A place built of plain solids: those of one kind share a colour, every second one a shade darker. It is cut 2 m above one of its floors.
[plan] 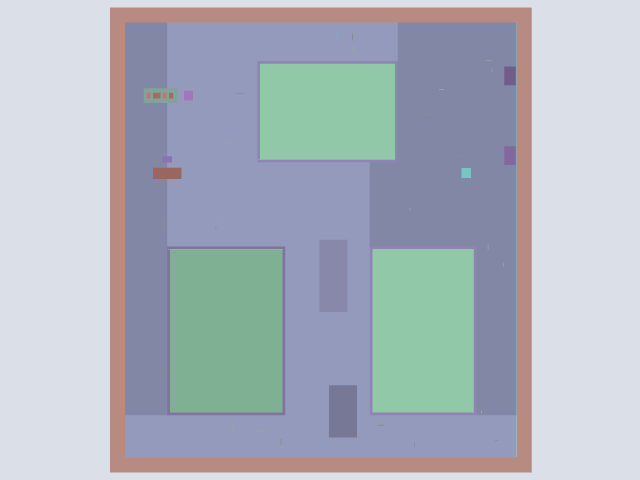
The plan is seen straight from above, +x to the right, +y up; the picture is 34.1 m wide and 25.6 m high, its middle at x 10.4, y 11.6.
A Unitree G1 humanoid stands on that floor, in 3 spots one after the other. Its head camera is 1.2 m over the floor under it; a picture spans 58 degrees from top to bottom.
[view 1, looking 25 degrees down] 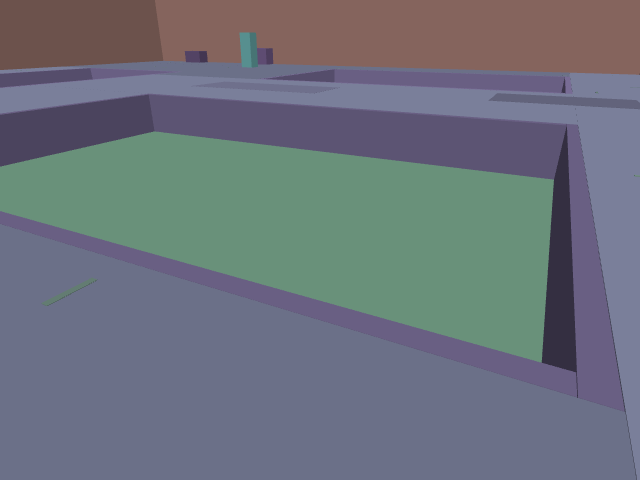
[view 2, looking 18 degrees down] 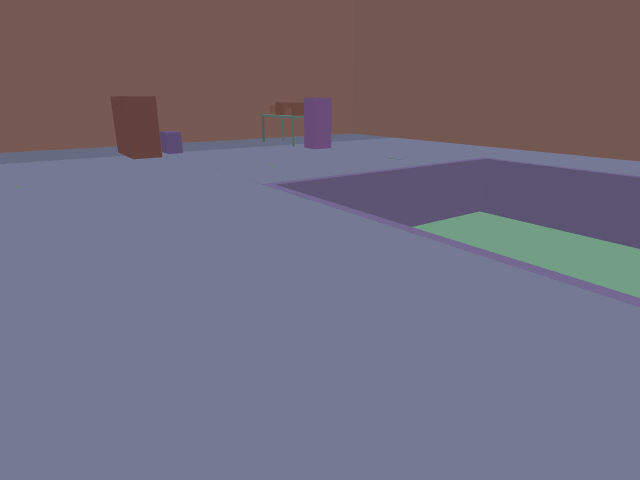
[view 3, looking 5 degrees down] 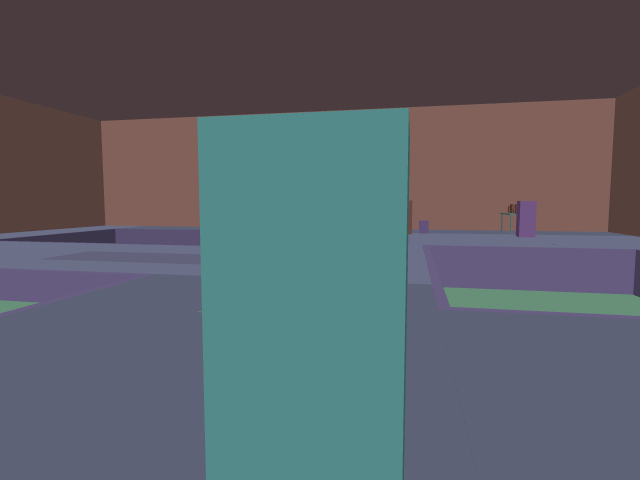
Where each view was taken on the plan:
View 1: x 0.75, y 2.70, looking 27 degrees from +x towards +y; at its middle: floor_lift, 4.85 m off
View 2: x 12.78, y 12.80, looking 145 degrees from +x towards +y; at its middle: floor_deck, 3.88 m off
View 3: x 19.50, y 15.45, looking -168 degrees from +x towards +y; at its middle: chairs_stray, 1.08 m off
